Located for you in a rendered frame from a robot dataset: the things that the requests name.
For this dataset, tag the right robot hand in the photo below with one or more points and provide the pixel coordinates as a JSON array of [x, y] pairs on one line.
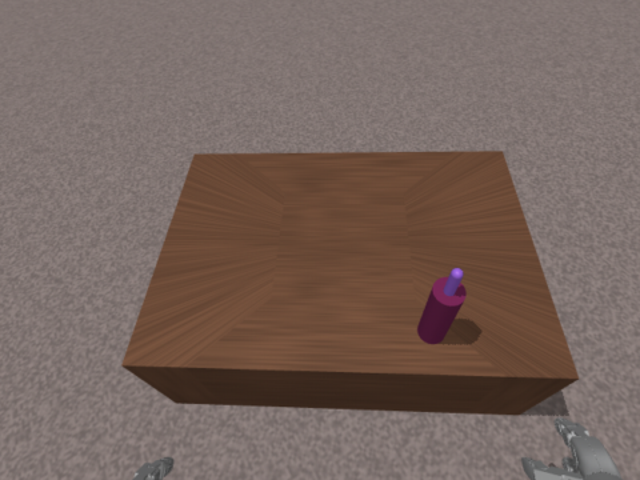
[[589, 456]]

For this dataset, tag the left robot hand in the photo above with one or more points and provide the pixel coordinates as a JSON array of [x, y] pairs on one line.
[[156, 470]]

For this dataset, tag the bottle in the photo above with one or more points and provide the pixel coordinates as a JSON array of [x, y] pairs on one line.
[[445, 300]]

